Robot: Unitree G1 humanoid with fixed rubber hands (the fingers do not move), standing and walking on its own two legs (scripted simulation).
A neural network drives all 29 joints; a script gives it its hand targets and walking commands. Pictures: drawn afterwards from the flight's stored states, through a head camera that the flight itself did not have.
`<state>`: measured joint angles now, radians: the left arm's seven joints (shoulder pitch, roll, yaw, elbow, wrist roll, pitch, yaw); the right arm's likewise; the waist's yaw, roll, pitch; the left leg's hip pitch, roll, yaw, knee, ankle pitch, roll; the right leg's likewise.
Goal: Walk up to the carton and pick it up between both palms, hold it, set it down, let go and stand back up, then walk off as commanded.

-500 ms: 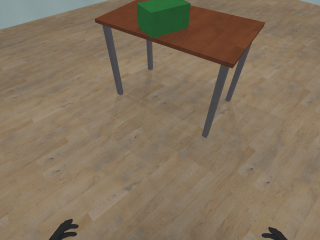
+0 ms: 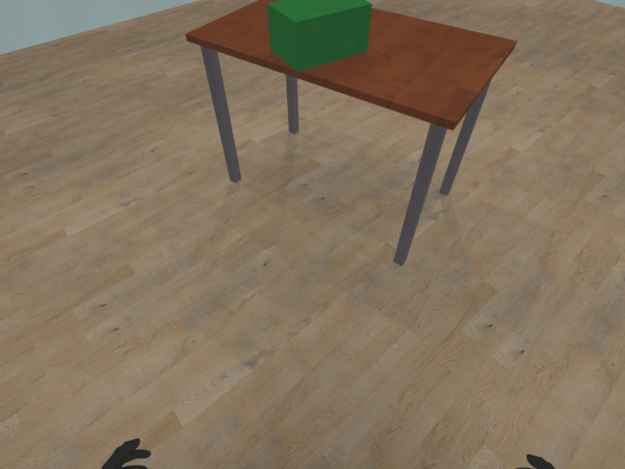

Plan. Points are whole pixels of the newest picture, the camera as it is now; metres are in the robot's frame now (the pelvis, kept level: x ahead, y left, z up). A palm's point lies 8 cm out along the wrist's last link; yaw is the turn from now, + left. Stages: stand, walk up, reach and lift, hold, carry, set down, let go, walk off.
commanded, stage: walk up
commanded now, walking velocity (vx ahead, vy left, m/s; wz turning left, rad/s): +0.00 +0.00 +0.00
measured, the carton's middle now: (319, 28) +1.31 +0.02 -0.01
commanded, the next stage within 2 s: none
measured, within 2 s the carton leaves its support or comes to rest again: neither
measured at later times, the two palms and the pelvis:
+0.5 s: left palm out of the picture +0.07 +0.33 -0.07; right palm (598, 439) +0.18 -0.35 -0.08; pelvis +0.06 -0.02 +0.00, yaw -4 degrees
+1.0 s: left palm (81, 349) +0.29 +0.39 -0.09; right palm (505, 373) +0.26 -0.25 -0.07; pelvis +0.24 +0.06 +0.01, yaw -6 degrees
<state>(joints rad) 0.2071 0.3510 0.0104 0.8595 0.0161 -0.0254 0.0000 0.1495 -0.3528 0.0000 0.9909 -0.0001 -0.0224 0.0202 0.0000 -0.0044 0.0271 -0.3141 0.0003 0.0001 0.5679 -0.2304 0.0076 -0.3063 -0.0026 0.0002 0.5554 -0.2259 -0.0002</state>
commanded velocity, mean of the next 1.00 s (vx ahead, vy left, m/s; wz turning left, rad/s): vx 0.00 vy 0.00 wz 0.00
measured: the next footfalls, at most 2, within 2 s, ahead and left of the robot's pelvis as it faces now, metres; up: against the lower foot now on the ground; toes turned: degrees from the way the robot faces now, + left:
left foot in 0.68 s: +0.26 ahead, +0.11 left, +0.00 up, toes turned -4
right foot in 1.22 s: +0.39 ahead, -0.10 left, +0.00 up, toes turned -11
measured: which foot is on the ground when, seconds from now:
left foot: down 0.00-0.32, up 0.34-0.66, down 0.68-1.00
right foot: down 0.00-0.68, up 0.70-1.00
